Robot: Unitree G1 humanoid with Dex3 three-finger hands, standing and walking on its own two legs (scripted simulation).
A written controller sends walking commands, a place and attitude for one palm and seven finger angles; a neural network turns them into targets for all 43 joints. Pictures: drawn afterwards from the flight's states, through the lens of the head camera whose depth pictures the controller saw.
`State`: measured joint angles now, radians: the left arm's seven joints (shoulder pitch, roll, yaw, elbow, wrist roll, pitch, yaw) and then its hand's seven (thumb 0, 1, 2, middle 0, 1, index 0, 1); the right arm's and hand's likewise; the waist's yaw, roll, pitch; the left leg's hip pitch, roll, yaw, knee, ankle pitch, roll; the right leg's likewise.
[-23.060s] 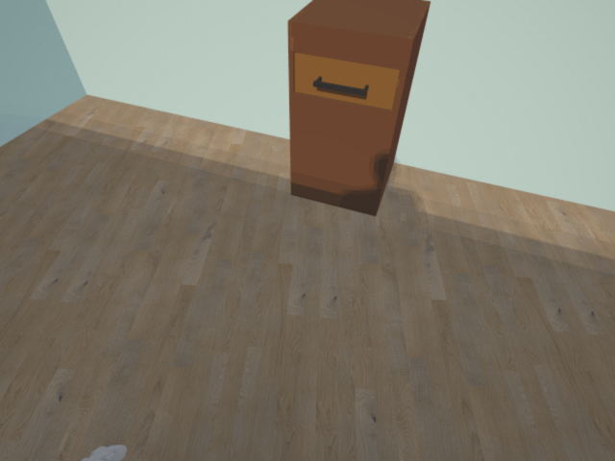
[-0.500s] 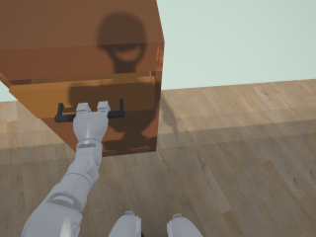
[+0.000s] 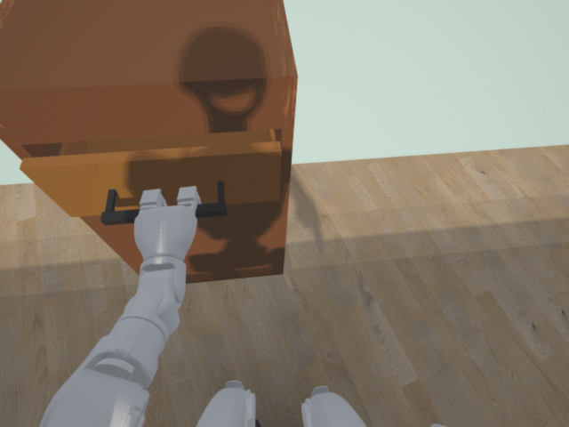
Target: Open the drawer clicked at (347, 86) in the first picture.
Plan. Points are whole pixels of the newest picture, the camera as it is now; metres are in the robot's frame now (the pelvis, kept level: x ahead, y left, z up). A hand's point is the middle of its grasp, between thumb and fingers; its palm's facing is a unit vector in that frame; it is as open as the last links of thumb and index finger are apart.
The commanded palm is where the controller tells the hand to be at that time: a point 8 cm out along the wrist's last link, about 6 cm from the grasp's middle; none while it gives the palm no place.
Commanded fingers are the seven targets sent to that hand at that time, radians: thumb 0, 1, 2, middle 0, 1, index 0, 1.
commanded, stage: pull the drawer open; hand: left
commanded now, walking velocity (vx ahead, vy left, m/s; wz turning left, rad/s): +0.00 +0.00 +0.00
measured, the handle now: (166, 203) +0.47 +0.19 -0.05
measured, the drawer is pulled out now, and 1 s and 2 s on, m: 0.04 0.05 0.06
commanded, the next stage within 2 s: none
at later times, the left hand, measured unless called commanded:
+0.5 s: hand (177, 244) +0.40 +0.17 -0.07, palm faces -0.04 -0.06 -1.00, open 5.8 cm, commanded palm +0.36 +0.16 -0.02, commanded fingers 0.00 0.90 0.90 -0.40 -1.35 -0.40 -1.35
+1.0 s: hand (177, 248) +0.39 +0.17 -0.07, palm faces -0.05 -0.06 -1.00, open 5.8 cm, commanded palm +0.36 +0.16 -0.02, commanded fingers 0.00 0.90 0.90 -0.40 -1.35 -0.40 -1.35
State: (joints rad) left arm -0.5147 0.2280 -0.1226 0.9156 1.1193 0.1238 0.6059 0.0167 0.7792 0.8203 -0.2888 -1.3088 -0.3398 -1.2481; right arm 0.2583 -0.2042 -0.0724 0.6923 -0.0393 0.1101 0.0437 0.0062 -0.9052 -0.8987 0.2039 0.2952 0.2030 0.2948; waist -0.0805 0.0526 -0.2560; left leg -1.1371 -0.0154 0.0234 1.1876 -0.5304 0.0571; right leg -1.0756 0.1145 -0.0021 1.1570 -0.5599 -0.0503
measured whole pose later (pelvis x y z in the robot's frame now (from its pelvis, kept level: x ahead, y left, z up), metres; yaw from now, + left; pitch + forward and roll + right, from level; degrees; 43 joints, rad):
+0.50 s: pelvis +0.00 +0.00 +0.00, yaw +0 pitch +28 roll -2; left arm -0.50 0.23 -0.12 0.90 1.12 0.12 0.61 0.02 0.78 0.83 -0.29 -1.31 -0.33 -1.25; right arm 0.25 -0.21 -0.07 0.69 -0.04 0.11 0.04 0.01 -0.91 -0.90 0.20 0.30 0.20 0.29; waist -0.08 0.05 -0.26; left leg -1.13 -0.02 0.02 1.18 -0.53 0.06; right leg -1.07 0.11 0.00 1.16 -0.56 -0.05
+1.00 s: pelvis +0.00 +0.00 +0.00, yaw +0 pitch +27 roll -2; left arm -0.46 0.22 -0.14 0.87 1.12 0.13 0.60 0.02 0.78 0.82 -0.28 -1.29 -0.32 -1.24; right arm 0.25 -0.20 -0.07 0.68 -0.04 0.11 0.04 0.01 -0.91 -0.90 0.20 0.30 0.20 0.29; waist -0.07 0.05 -0.26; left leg -1.11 -0.02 0.02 1.17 -0.53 0.05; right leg -1.05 0.11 0.00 1.15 -0.56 -0.05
